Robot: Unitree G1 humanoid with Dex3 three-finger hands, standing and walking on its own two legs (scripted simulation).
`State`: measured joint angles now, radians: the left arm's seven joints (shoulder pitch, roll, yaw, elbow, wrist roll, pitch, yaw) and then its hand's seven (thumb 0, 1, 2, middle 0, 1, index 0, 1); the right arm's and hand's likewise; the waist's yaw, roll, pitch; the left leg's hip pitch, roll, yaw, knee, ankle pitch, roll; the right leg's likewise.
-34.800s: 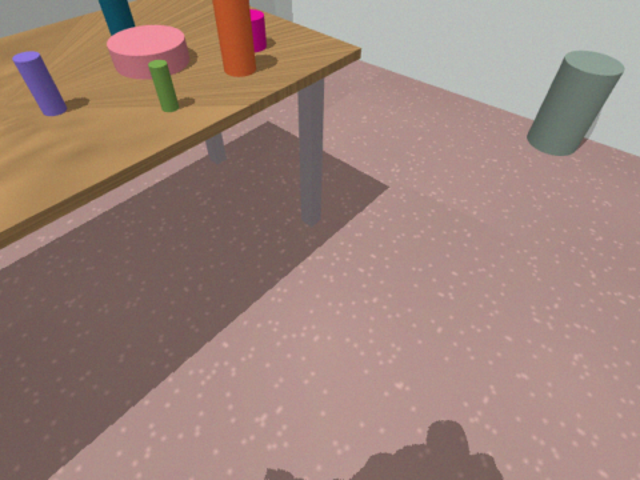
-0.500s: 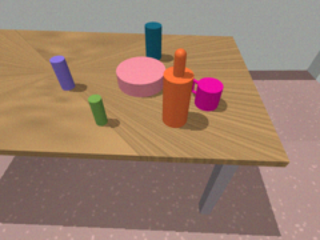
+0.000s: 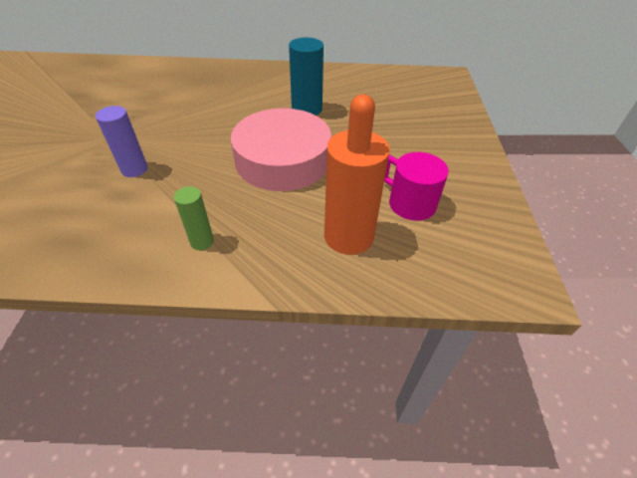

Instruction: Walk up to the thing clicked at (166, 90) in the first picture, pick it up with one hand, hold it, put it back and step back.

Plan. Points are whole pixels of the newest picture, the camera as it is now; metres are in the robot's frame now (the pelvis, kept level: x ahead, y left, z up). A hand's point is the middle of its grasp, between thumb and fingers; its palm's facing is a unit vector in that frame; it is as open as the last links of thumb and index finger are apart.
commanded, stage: stand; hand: left
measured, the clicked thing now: (195, 219) +0.51 +0.21 +0.01
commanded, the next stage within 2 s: step back in 0.80 s
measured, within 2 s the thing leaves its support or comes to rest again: neither
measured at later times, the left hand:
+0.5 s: hand out of the picture +0.07 +0.25 -0.16, palm faces +0.00 -0.94 -0.34, open 7.4 cm
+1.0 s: hand out of the picture +0.07 +0.27 -0.17, palm faces +0.03 -0.92 -0.39, open 7.4 cm
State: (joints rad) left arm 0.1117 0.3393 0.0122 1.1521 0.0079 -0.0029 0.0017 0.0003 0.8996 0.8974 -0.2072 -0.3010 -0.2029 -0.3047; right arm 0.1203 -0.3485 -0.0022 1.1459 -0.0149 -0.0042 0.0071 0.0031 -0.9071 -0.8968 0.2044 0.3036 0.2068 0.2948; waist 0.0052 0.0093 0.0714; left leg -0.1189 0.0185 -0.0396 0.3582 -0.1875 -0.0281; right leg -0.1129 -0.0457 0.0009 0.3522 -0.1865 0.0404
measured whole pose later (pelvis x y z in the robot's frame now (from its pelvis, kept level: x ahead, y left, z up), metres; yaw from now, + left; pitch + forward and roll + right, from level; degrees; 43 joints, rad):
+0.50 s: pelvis +0.00 +0.00 +0.00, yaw +0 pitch -3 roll +0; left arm 0.11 0.34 0.01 1.14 0.01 0.00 0.00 0.00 0.90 0.90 -0.21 -0.30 -0.20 -0.30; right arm 0.12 -0.35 0.00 1.13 -0.01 0.00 0.01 0.00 -0.91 -0.90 0.20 0.30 0.21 0.29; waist 0.00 0.01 0.07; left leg -0.11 0.02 -0.04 0.35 -0.19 -0.03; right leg -0.11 -0.04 0.00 0.34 -0.19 0.04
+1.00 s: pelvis -0.03 +0.00 -0.02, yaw +1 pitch -2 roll -1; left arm 0.07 0.36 0.06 1.01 0.00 0.04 0.01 0.00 0.90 0.90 -0.21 -0.30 -0.20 -0.30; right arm 0.07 -0.41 -0.04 1.03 0.00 0.05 0.01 0.00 -0.91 -0.90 0.21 0.30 0.21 0.29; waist 0.00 0.03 0.16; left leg -0.33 0.00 -0.06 0.69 -0.31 0.02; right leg -0.27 -0.05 -0.01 0.57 -0.25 0.03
